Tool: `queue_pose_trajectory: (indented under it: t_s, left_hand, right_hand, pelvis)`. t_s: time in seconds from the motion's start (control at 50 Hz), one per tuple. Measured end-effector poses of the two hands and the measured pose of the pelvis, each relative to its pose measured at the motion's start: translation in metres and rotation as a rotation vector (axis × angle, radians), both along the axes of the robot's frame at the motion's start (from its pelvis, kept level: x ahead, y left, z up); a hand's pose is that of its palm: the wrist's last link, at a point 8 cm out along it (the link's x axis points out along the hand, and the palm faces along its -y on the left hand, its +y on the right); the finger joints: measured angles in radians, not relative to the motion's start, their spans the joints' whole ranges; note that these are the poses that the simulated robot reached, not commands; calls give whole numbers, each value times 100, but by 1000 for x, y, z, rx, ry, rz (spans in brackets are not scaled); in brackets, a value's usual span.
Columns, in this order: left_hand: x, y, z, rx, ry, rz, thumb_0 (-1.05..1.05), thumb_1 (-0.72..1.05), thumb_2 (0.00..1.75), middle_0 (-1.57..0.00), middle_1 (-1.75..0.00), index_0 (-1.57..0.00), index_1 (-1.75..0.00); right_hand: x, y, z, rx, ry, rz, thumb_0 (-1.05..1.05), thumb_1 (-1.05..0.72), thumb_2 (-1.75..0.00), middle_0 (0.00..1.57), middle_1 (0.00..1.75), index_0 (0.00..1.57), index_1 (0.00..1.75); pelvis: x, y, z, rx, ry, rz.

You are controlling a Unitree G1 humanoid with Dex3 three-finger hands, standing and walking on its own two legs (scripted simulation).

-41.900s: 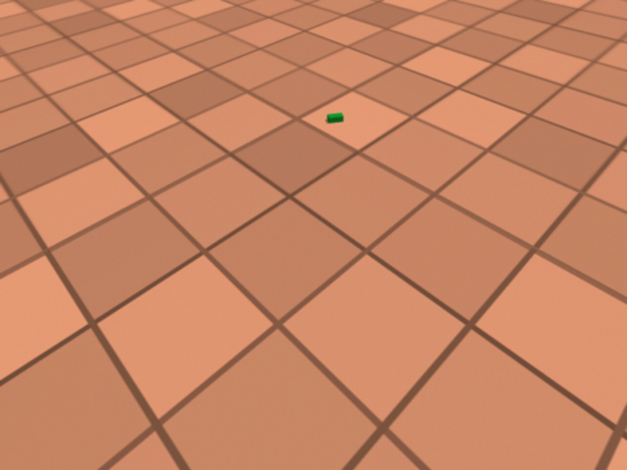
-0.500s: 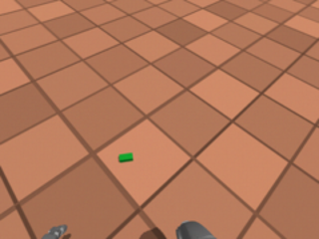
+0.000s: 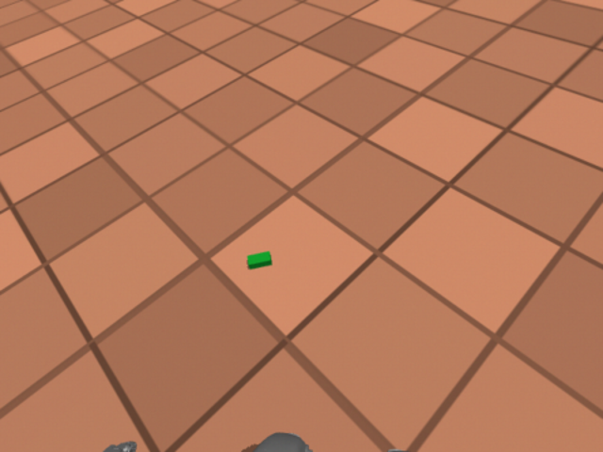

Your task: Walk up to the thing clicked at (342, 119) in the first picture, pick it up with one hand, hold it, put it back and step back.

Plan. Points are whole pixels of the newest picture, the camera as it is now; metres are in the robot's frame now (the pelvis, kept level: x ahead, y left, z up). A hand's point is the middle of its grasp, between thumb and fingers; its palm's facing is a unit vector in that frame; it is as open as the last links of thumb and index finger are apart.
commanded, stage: step back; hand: left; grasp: from above
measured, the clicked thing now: (259, 260) +0.87 +0.30 -0.75
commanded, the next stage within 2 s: stand in 1.38 s
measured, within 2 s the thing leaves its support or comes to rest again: neither
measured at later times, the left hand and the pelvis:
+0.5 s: hand out of the picture -0.12 +0.25 -0.16, palm faces +0.00 -0.92 -0.38, open 7.4 cm; pelvis -0.16 -0.02 -0.01, yaw +1 degrees
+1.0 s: hand out of the picture -0.09 +0.27 -0.14, palm faces +0.01 -0.93 -0.38, open 7.4 cm; pelvis -0.15 -0.01 +0.00, yaw +1 degrees
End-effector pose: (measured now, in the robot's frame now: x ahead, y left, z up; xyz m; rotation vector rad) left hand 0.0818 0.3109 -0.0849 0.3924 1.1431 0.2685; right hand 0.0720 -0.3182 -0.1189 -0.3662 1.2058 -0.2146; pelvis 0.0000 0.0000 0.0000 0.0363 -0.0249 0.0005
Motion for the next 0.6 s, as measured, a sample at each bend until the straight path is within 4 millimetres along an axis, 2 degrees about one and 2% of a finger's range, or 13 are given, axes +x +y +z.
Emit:
queue_pose_trajectory:
  t_s: [0.08, 0.14, 0.18, 0.24, 0.3, 0.36, 0.46, 0.54, 0.6]
  left_hand:
    - [-5, 4, -6, 3, -83, -8, 0, 90, 89, -21, -30, -21, -30]
    - [-17, 8, -20, -20, -128, -7, 0, 90, 89, -21, -30, -21, -30]
    - [-32, 8, -29, -43, -121, 0, 0, 90, 89, -21, -30, -21, -30]
    - [-61, 1, -31, -79, -72, 15, 0, 90, 89, -21, -29, -20, -30]
    - [-92, -4, -29, -104, -49, 37, 0, 90, 89, -21, -30, -21, -30]
    - [-126, -7, -30, -105, -24, 47, 0, 90, 89, -21, -30, -21, -30]
    - [-183, -13, -37, -67, 60, 24, 0, 90, 89, -21, -30, -21, -30]
    - [-224, -24, -28, -55, 91, 46, 0, 90, 89, -21, -30, -21, -30]
    - [-242, -24, -20, -45, 106, 67, 0, 90, 89, -21, -30, -21, -30]
  right_hand:
    - [-43, 3, -5, -21, 84, 32, 0, -91, -90, 21, 30, 20, 30]
    - [-68, 10, -7, -37, 103, 54, 0, -91, -90, 21, 30, 20, 30]
    - [-84, 16, -2, -34, 99, 53, 0, -91, -90, 21, 30, 20, 30]
    - [-102, 19, 10, -33, 74, 58, 0, -90, -90, 21, 30, 20, 30]
    - [-109, 16, 22, -48, 41, 70, 1, -90, -90, 21, 30, 20, 30]
    - [-108, 11, 29, -52, -16, 84, 1, -90, -90, 21, 30, 21, 30]
    - [-106, -6, 24, -28, -138, 81, 0, -90, -90, 21, 30, 20, 30]
    - [-123, -14, 18, -6, -137, 58, 0, -90, -90, 21, 30, 20, 30]
    - [-138, -15, 15, 22, -106, 43, 0, -90, -90, 21, 30, 20, 30]
  pelvis:
    - [-32, 0, -7, -18, 1, 56]
    - [-60, 3, -16, -17, -13, 87]
    - [-77, 3, -15, 17, -36, 67]
    - [-95, 4, -7, -37, -40, 80]
    - [-111, 0, 1, -58, -22, 70]
    - [-129, -5, 2, -57, -6, 54]
    - [-155, -18, -8, -34, -4, -7]
    - [-166, -24, -4, -69, -28, 0]
    - [-169, -23, 1, -39, -26, -10]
